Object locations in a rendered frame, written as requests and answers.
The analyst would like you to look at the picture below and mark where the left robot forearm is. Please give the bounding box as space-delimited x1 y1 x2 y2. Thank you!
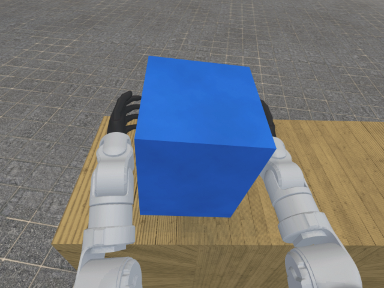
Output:
74 132 135 288

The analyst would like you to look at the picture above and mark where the robot left hand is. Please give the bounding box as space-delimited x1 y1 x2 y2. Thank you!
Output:
107 91 142 134

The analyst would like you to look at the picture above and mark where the right robot forearm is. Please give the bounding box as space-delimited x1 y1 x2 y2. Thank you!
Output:
259 137 362 285

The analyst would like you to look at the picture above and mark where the robot left upper arm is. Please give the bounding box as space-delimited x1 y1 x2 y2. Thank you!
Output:
75 257 142 288

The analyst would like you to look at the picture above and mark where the pedestal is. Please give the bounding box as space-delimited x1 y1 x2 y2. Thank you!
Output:
51 116 384 288

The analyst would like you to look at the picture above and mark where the carton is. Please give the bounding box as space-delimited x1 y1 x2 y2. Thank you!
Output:
134 56 276 218

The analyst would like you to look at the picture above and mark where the robot right upper arm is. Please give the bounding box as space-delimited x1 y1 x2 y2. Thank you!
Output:
285 242 362 288

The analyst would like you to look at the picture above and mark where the robot right hand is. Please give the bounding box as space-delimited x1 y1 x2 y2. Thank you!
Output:
261 100 276 137

